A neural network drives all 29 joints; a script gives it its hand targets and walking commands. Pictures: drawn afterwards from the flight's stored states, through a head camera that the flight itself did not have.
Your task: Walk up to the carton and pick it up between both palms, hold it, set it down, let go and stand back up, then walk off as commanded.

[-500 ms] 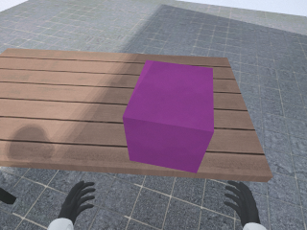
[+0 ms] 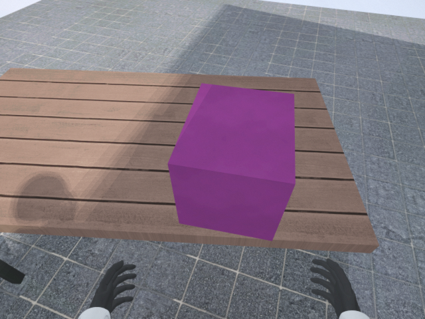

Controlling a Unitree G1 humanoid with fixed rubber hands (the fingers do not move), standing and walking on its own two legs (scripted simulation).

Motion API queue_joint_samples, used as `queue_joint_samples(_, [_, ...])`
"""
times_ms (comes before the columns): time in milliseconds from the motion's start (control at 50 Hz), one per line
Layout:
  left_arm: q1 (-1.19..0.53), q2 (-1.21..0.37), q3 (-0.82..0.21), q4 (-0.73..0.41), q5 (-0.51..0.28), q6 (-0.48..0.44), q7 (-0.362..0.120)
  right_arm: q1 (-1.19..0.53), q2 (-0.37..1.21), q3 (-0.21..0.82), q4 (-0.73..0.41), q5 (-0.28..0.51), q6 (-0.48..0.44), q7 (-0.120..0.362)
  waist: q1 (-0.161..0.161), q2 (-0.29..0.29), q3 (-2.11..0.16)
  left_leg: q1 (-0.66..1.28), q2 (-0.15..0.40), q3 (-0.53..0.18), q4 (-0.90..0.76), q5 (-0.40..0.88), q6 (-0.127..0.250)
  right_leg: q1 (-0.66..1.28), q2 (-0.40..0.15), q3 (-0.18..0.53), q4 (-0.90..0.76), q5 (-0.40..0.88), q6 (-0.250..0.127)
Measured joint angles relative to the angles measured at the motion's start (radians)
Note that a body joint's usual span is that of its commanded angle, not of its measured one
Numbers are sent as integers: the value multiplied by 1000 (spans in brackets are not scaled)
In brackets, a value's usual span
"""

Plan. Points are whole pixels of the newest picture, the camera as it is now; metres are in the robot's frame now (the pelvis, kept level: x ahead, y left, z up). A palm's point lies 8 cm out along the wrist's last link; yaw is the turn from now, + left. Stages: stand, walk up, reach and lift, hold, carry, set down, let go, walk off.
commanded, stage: set down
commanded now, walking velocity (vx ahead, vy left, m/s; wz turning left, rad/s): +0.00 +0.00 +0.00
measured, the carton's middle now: (235, 159) +0.47 -0.03 +0.00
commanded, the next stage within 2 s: let go in 0.30 s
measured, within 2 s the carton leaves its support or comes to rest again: neither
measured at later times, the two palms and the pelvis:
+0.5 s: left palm (107, 306) +0.16 +0.22 -0.07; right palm (348, 305) +0.17 -0.23 -0.07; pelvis +0.00 +0.00 +0.00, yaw +0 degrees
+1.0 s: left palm (80, 306) +0.16 +0.27 -0.06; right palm out of the picture +0.14 -0.29 -0.08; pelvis +0.01 -0.01 +0.00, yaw +0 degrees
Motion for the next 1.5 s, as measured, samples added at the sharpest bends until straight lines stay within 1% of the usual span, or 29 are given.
queue_joint_samples(280, [-20,-10,0,40,20,22,7,-30,-24,-1,71,-18,-8,27,0,6,1,5,1,0,-3,-3,-1,0,1,0,7,-8,-1])
queue_joint_samples(760, [-27,-16,0,61,38,24,11,-38,-39,-1,96,-18,-13,37,0,6,3,7,2,0,-3,-4,-3,0,2,0,12,-11,-2])
queue_joint_samples(800, [-27,2,1,74,62,-17,12,-36,-50,-2,98,-25,5,35,0,0,4,8,-2,0,-3,-3,-3,-8,-3,0,29,-18,-2])
queue_joint_samples(860, [-27,58,5,105,77,-82,12,-31,-88,-2,105,-29,52,31,0,-9,4,7,-8,0,-3,-4,-3,-22,-9,0,61,-37,-2])
queue_joint_samples(980, [-26,135,21,156,82,-134,11,-8,-177,-2,111,-29,96,29,0,-9,3,7,-8,0,-3,-9,-3,-33,-9,0,85,-56,-7])
queue_joint_samples(1100, [-26,151,21,189,82,-153,9,8,-217,-1,116,-29,114,29,0,-9,3,7,-8,0,-3,-15,-4,-38,-9,0,97,-69,-12])
queue_joint_samples(1500, [-26,151,21,280,82,-156,7,8,-217,-1,125,-29,121,23,0,-7,3,7,-8,0,-3,-21,-6,-39,-9,0,99,-76,-14])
